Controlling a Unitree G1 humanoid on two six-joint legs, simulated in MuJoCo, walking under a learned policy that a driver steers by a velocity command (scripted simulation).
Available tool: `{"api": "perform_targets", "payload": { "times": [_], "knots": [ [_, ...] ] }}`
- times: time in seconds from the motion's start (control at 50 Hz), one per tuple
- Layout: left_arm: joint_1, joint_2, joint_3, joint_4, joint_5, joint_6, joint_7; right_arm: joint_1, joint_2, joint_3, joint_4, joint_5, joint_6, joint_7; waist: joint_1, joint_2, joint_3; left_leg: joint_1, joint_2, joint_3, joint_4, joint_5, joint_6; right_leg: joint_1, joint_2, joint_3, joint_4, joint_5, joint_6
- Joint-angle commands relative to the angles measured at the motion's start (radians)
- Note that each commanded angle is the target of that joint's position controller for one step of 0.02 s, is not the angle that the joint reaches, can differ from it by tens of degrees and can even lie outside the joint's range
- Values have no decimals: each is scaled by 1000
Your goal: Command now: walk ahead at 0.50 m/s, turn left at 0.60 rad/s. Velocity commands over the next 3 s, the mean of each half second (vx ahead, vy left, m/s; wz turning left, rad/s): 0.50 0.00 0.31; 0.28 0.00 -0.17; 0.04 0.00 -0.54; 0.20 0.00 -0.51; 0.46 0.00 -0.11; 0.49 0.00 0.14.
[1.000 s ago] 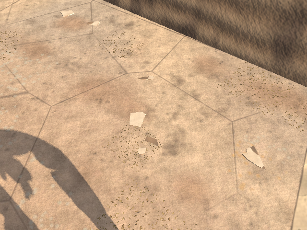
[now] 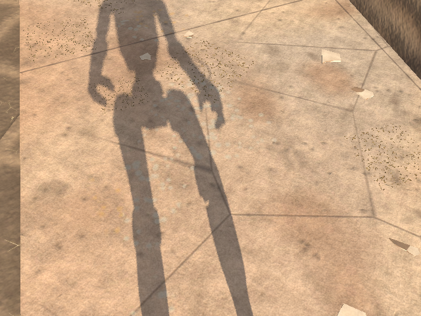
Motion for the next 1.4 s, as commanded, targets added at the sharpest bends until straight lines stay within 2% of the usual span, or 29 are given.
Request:
{"api": "perform_targets", "payload": {
  "times": [0.02,0.16,0.22,0.24,0.26,0.28,0.3,0.34,0.4,0.54,0.66,0.72,0.74,0.76,0.78,0.8,0.84,0.88,1.02,1.14,1.16,1.18,1.2,1.22,1.24,1.26,1.28,1.32,1.4],
  "knots": [
    [-29,37,3,-64,9,5,3,-54,-169,-49,-84,8,-23,-21,34,69,-75,14,209,-205,-162,249,186,28,23,-10,-205,155,26],
    [-148,70,8,-102,-13,-14,-26,47,-155,-47,-22,14,-21,-24,-29,135,-42,83,245,-265,-89,44,127,141,72,3,-507,308,-9],
    [-44,98,30,-79,-8,-26,-28,31,-141,-43,-19,5,-13,-24,29,156,-59,120,226,-282,27,144,89,275,98,-43,-570,214,-66],
    [61,128,44,-59,4,-31,-24,25,-107,-31,-27,1,-14,-23,78,134,-128,89,174,-238,177,216,55,429,53,-3,-564,221,-104],
    [210,198,62,-44,16,-35,-22,73,-56,-11,-47,-12,-19,-26,110,-30,-272,-85,87,-151,487,23,4,709,-130,223,-552,227,-194],
    [302,241,78,4,8,-22,-33,184,-36,-4,-48,19,-30,-28,83,-348,-339,-404,-18,-88,779,-385,-59,928,-281,692,-723,-78,-346],
    [287,153,56,-5,-21,-20,-35,121,-128,-20,-34,29,-33,-29,115,-205,-240,-534,30,-152,898,-369,-58,891,-277,734,-775,-296,-329],
    [187,92,32,-24,-7,-5,-26,-61,-140,-21,-70,7,-35,-27,107,-43,-82,-535,111,-87,875,-202,-48,668,-202,469,-787,-141,-274],
    [144,47,14,-18,4,-8,-22,-60,-94,-19,-73,-2,-37,-20,48,-80,-56,-418,173,-56,733,-110,-55,516,-118,297,-838,104,-258],
    [223,121,30,36,-22,3,-4,-232,-26,13,-107,-3,-40,-9,90,-53,-35,-379,172,15,335,133,-92,502,-84,91,-881,340,-245],
    [305,131,28,87,-29,36,1,-353,-41,7,-143,-2,-57,19,121,-68,-14,-268,101,39,116,194,-65,583,-98,69,-755,551,-197],
    [260,132,27,73,-32,45,10,-156,-109,-25,-86,-31,-71,13,3,-58,-131,74,83,45,-8,384,-4,532,-24,60,-525,663,-125],
    [234,79,8,34,-7,35,10,-24,-184,-41,-70,-56,-71,-1,-47,32,-267,362,258,-98,88,792,56,355,43,29,-295,393,-75],
    [412,-11,-25,52,-1,31,5,3,-212,-40,-73,-62,-54,-4,-1,285,-436,670,553,-370,144,1064,237,65,147,-2,63,-383,-4],
    [414,98,0,68,-25,36,5,28,-169,-37,-77,-36,-32,-4,-44,233,-519,638,542,-417,114,883,246,26,122,90,185,-449,5],
    [315,135,18,41,-44,48,8,-28,-140,-27,-79,-27,-21,-8,-40,181,-395,537,484,-321,73,755,211,-46,92,68,229,-394,15],
    [249,109,23,28,-28,86,25,-145,-87,-8,-68,-18,-12,-15,16,118,-223,274,410,-194,-17,554,167,-33,37,29,177,-282,38],
    [288,71,26,24,-25,131,38,-229,-93,-12,-58,-38,-14,-14,76,166,-154,34,373,-98,-115,402,156,113,30,-5,134,-207,55],
    [172,54,29,-57,-13,158,23,-280,-142,-30,-16,-29,-1,-43,64,151,-141,-23,396,49,-176,185,153,207,7,-47,-135,-10,20],
    [164,76,47,-90,-9,165,-6,-262,-174,-42,33,8,34,-43,75,135,-123,42,403,98,-48,59,67,342,60,-126,-444,30,-58],
    [193,100,58,-81,-3,162,-1,-222,-147,-37,54,9,40,-42,76,92,-114,8,363,132,35,-9,12,407,79,-107,-527,91,-89],
    [216,188,82,-89,-1,157,13,-183,-101,-27,63,-10,46,-39,55,-120,-87,-120,258,235,277,-149,-82,486,-60,119,-668,337,-154],
    [193,280,93,-129,9,152,24,-233,-87,-18,7,-38,45,-42,49,-345,-45,-405,97,224,537,-467,-171,543,-269,443,-712,531,-340],
    [226,251,86,-129,34,128,15,-313,-122,-29,-7,-33,42,-48,116,-232,-114,-421,86,49,708,-497,-158,505,-278,465,-736,484,-404],
    [190,230,79,-131,32,108,13,-310,-130,-35,-5,-11,44,-50,85,-178,-111,-433,100,6,753,-408,-139,500,-226,381,-732,430,-358],
    [126,204,75,-140,10,100,18,-280,-130,-41,19,-10,47,-56,52,-118,-109,-438,114,-10,743,-315,-131,497,-173,315,-716,382,-295],
    [81,168,62,-151,-9,101,24,-271,-144,-47,31,-20,49,-64,38,-103,-112,-434,119,-16,727,-261,-132,491,-151,284,-709,382,-259],
    [67,144,50,-165,-9,108,36,-256,-134,-48,34,-23,44,-62,21,-102,-145,-368,96,-11,744,-193,-142,467,-117,250,-695,462,-250],
    [105,159,58,-171,-15,115,49,-286,-93,-30,21,-10,36,-55,43,-97,-155,-350,76,-27,537,-143,-159,531,-94,270,-681,419,-250]
  ]
}}
Next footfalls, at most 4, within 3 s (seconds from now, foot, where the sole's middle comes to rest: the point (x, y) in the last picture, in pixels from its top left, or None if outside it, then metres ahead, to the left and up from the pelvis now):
0.24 right None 0.31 -0.14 -0.78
0.72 left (163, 283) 0.55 0.13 -0.78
1.18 right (245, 295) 0.51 -0.12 -0.78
1.64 left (177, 276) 0.58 0.09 -0.78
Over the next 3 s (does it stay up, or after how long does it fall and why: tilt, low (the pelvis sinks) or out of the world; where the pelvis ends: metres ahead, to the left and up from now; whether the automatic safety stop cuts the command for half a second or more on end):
stays up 0.94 -0.36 0.00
